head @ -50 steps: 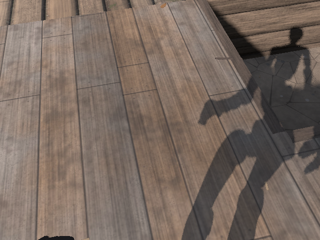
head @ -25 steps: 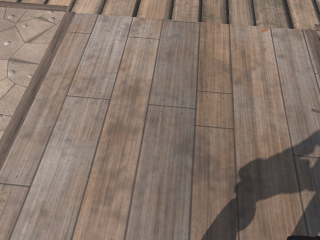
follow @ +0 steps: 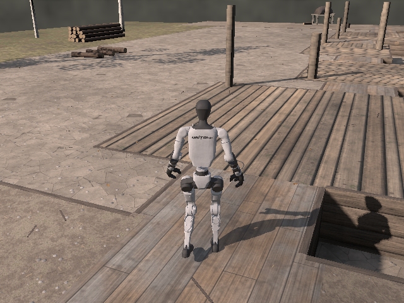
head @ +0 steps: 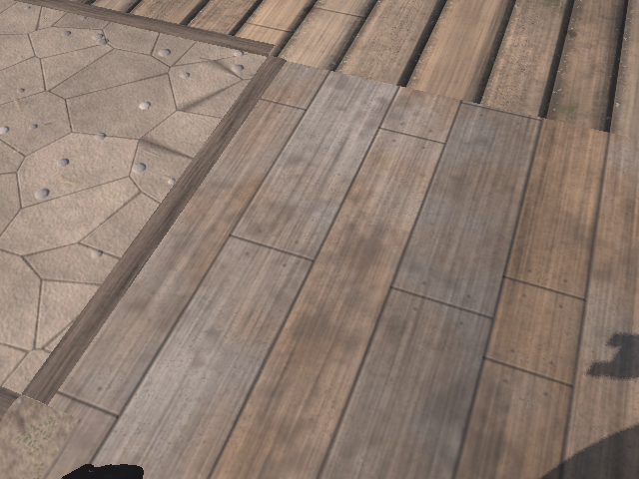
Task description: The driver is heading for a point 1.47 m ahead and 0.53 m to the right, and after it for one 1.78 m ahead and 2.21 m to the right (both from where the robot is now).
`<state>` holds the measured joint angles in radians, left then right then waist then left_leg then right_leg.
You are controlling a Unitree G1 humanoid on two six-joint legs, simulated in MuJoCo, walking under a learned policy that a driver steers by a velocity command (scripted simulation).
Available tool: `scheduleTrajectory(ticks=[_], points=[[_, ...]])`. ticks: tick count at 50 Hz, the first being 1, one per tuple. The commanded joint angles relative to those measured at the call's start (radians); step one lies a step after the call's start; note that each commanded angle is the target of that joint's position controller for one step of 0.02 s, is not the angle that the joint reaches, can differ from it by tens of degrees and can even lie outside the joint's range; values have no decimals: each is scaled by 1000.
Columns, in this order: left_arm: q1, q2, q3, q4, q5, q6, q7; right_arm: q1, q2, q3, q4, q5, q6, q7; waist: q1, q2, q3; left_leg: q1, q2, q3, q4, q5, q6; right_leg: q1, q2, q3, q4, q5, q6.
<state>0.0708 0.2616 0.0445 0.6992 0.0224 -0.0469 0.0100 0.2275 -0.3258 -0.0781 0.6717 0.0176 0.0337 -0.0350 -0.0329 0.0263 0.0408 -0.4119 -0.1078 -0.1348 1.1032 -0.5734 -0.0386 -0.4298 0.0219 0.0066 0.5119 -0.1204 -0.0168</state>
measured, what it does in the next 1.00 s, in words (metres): steps on the spot, turning right: left foot, then right foot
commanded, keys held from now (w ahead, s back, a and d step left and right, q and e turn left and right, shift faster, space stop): e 0.66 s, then w+e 0.30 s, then w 0.04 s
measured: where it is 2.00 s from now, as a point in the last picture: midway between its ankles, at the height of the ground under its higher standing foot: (475, 455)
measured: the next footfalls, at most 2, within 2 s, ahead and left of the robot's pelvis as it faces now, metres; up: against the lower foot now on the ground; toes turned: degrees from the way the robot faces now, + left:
left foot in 0.22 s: +0.07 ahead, +0.14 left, +0.00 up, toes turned -3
right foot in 0.54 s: +0.07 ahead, -0.12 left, +0.00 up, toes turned -12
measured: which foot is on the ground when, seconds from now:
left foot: up 0.00-0.20, down 0.22-0.54, up 0.56-1.00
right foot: down 0.00-0.26, up 0.28-0.52, down 0.54-1.00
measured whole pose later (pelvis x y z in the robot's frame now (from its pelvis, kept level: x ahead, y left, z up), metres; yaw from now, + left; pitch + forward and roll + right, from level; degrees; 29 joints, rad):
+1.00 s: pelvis +0.08 -0.02 +0.01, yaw -26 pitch +2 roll +1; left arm 0.29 0.31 0.07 0.68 -0.02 0.01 0.02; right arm 0.13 -0.30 -0.08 0.72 0.02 -0.09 0.01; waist 0.04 -0.01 -0.02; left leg -0.32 -0.03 -0.07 0.50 -0.24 -0.03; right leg -0.22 0.10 0.22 0.46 -0.26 -0.05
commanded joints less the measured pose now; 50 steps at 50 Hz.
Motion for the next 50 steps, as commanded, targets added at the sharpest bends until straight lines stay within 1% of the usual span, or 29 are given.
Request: scheduleTrajectory(ticks=[1,3,6,8,10,11,12,13,14,15,17,19,21,23,26,27,28,29,30,31,32,33,35,37,38,41,46,48,50], points=[[12,129,30,-62,-1,21,12,43,-131,-42,-57,1,31,-10,24,-124,-131,-174,99,14,146,68,-47,259,-291,298,-182,178,-199],[4,127,28,-43,5,26,8,58,-49,-17,-57,-6,29,-8,8,-158,-118,-63,86,57,6,86,-44,177,-223,198,-215,180,-193],[-4,101,19,-22,-9,23,-10,49,11,11,-41,-29,13,-1,16,-189,-160,90,116,85,-304,112,-33,177,-202,165,-204,193,-198],[20,135,27,-7,-24,28,-20,40,-14,5,-27,-27,7,5,26,-198,-157,161,100,103,-479,230,-23,187,-203,198,-188,100,-199],[33,157,30,1,-38,34,-21,57,-41,-5,-10,-25,5,11,3,-181,-129,278,79,127,-673,375,17,117,-188,224,-181,-36,-160],[59,149,26,9,-40,30,-23,45,-77,-11,-23,-34,4,8,8,-150,-124,348,132,74,-688,413,54,48,-174,232,-175,-117,-107],[56,122,17,0,-26,23,-29,58,-131,-19,-38,-49,4,-1,13,-47,-131,394,264,-38,-701,460,107,-25,-123,191,-86,-203,-51],[59,88,14,-18,-34,20,-26,36,-170,-37,-9,-50,8,0,51,187,-108,247,333,-94,-747,325,178,-6,-12,27,5,-270,0],[44,127,24,-7,-29,21,-20,-31,-125,-28,-38,-51,1,2,33,188,-61,178,353,-117,-794,286,204,20,-4,-1,110,-261,28],[45,149,38,-4,-32,27,-17,-58,-115,-28,-47,-52,-7,-4,28,190,-43,173,366,-114,-793,333,209,-12,4,-14,209,-275,31],[80,153,52,3,-33,50,-10,-63,-113,-29,-47,-40,-27,-13,20,178,-34,206,425,-117,-772,599,245,-89,-22,10,411,-383,44],[106,117,49,1,-41,68,-11,-73,-96,-27,-37,-26,-34,-15,33,133,-43,257,425,-59,-731,792,249,-130,-47,17,473,-404,58],[92,91,39,-14,-45,74,-19,-94,-101,-32,-33,-18,-27,-14,24,129,-61,280,399,6,-704,827,230,-94,-58,-17,389,-352,66],[74,95,39,-35,-48,76,-33,-85,-117,-41,-23,-14,-14,-15,7,144,-88,303,399,33,-676,841,224,-35,-46,-55,287,-304,63],[149,116,54,-26,-43,81,-44,-92,-121,-43,-8,10,-10,-15,50,119,-114,262,378,93,-564,750,164,141,6,-108,20,-93,17],[171,157,69,-28,-35,80,-33,-30,-95,-38,16,5,-17,-10,48,16,-124,181,324,162,-433,591,93,256,-16,-15,-82,98,-21],[192,311,103,-53,-28,77,-13,-26,-20,-14,-24,-52,-23,-5,20,-318,-141,-114,188,254,-112,90,-32,441,-297,391,-107,559,-160],[238,297,90,-62,6,58,-28,-142,-37,-14,-60,-43,-30,-11,103,-302,-198,-219,88,96,70,-162,-43,413,-422,572,-148,626,-354],[219,269,80,-66,9,38,-34,-159,-75,-25,-55,-22,-29,-13,101,-183,-171,-248,112,47,157,-122,-34,410,-388,500,-148,565,-351],[176,244,76,-65,-7,27,-27,-154,-83,-29,-45,-17,-27,-17,76,-137,-142,-264,130,40,151,-37,-23,397,-330,420,-135,482,-295],[137,225,71,-69,-26,29,-17,-146,-85,-33,-27,-23,-25,-26,63,-93,-126,-272,144,36,110,37,-23,386,-287,376,-134,405,-246],[107,214,65,-74,-38,35,-7,-142,-95,-38,-25,-25,-23,-31,48,-104,-118,-244,150,30,72,93,-28,356,-261,352,-140,380,-224],[128,198,60,-76,-43,46,8,-105,-76,-37,-17,-18,-30,-16,36,-128,-152,-193,131,51,-1,193,-31,338,-208,343,-199,62,-212],[144,193,59,-83,-44,46,17,-139,-65,-33,-25,-10,-43,-2,58,-153,-114,-210,123,59,-140,244,-30,334,-195,390,-273,-276,-215],[149,199,60,-83,-41,43,20,-162,-63,-31,-31,-10,-52,3,64,-165,-90,-206,118,57,-205,253,-31,324,-197,412,-293,-333,-217],[164,218,68,-82,-38,38,24,-187,-54,-26,-35,-11,-84,19,77,-169,-68,-155,105,52,-364,278,-30,302,-192,433,-297,-349,-219],[176,229,72,-85,-45,37,11,-190,-59,-25,-36,2,-127,41,81,-172,-47,-20,77,61,-518,276,-6,209,-171,492,-275,-403,-220],[166,219,67,-89,-46,40,7,-156,-64,-29,-28,10,-141,45,55,-167,-45,80,71,66,-592,310,11,160,-154,519,-252,-420,-205],[155,175,52,-92,-43,41,6,-70,-61,-32,4,6,-152,43,6,-145,-61,253,88,91,-693,397,36,86,-109,483,-182,-446,-162]])
Keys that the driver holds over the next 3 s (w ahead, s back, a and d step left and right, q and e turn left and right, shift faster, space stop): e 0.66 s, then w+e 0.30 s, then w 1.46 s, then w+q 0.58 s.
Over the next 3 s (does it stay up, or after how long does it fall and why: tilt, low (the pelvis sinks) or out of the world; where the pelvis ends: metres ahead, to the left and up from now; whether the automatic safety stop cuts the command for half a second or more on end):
stays up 0.98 -0.56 0.00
